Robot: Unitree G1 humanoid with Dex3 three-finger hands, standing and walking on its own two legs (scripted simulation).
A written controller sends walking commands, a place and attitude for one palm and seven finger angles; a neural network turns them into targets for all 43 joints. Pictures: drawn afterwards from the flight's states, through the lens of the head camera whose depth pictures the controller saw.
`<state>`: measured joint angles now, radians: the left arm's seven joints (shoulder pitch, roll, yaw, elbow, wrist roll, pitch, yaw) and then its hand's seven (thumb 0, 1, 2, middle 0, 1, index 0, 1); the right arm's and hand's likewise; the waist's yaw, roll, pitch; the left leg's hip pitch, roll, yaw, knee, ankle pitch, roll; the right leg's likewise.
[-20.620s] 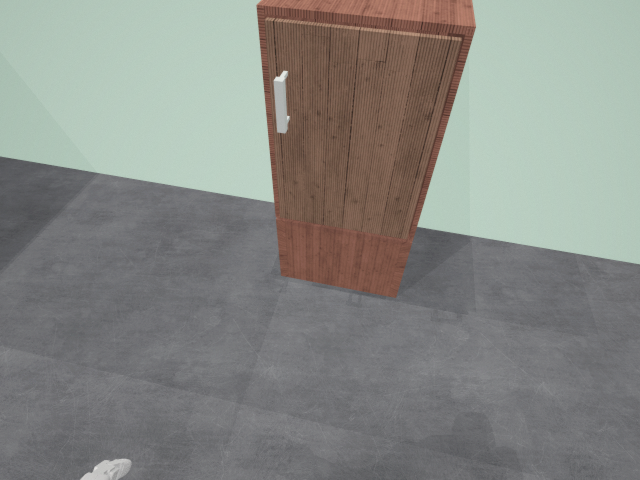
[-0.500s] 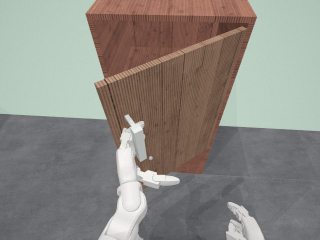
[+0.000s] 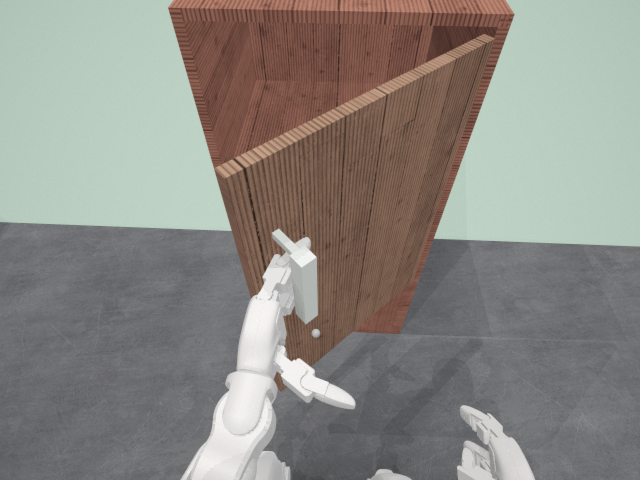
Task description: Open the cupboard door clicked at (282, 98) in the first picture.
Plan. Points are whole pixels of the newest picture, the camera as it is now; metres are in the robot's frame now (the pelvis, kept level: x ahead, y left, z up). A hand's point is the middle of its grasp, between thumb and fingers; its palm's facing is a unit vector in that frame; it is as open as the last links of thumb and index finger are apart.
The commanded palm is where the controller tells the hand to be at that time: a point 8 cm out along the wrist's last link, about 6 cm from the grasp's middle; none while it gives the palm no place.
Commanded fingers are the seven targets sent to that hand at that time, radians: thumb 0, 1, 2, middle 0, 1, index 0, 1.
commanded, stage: slide the hand sideways off the handle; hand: left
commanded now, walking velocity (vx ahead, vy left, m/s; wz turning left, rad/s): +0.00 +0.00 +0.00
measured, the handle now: (294, 277) +0.35 +0.04 +0.07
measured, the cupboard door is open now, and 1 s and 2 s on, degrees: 44 43 43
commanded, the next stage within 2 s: draw the hand back to the body in 0.76 s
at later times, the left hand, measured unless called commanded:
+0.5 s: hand (269, 370) +0.23 +0.06 +0.06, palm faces -0.08 -1.00 +0.00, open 16.2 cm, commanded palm +0.21 +0.13 +0.07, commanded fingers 0.00 -0.50 0.30 -0.15 -0.30 -0.15 -0.30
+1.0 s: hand (224, 390) +0.21 +0.11 +0.07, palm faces -0.09 -1.00 -0.03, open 16.3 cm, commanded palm +0.19 +0.17 +0.09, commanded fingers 0.00 -0.50 0.30 -0.15 -0.30 -0.15 -0.30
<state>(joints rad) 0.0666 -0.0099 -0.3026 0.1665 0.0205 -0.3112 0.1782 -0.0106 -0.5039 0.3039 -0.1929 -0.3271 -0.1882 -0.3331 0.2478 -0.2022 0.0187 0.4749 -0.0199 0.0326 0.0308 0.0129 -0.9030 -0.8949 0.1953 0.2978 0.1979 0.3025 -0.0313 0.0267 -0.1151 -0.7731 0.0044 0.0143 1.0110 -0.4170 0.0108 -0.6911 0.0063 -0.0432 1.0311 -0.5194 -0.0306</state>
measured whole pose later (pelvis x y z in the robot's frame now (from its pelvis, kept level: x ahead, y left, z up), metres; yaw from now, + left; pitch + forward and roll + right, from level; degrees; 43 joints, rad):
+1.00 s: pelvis +0.01 -0.01 -0.01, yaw +1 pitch +11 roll -1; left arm 0.52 0.18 -0.09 -0.26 -0.15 -0.33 -0.10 -0.01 -0.50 0.30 -0.15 -0.30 -0.15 -0.30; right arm 0.27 -0.22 0.00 0.40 0.01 -0.03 -0.03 0.01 -0.90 -0.89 0.20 0.30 0.20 0.30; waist 0.00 0.05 -0.13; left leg -0.81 0.01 -0.02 1.09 -0.47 0.00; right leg -0.71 0.02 -0.07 1.08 -0.57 -0.04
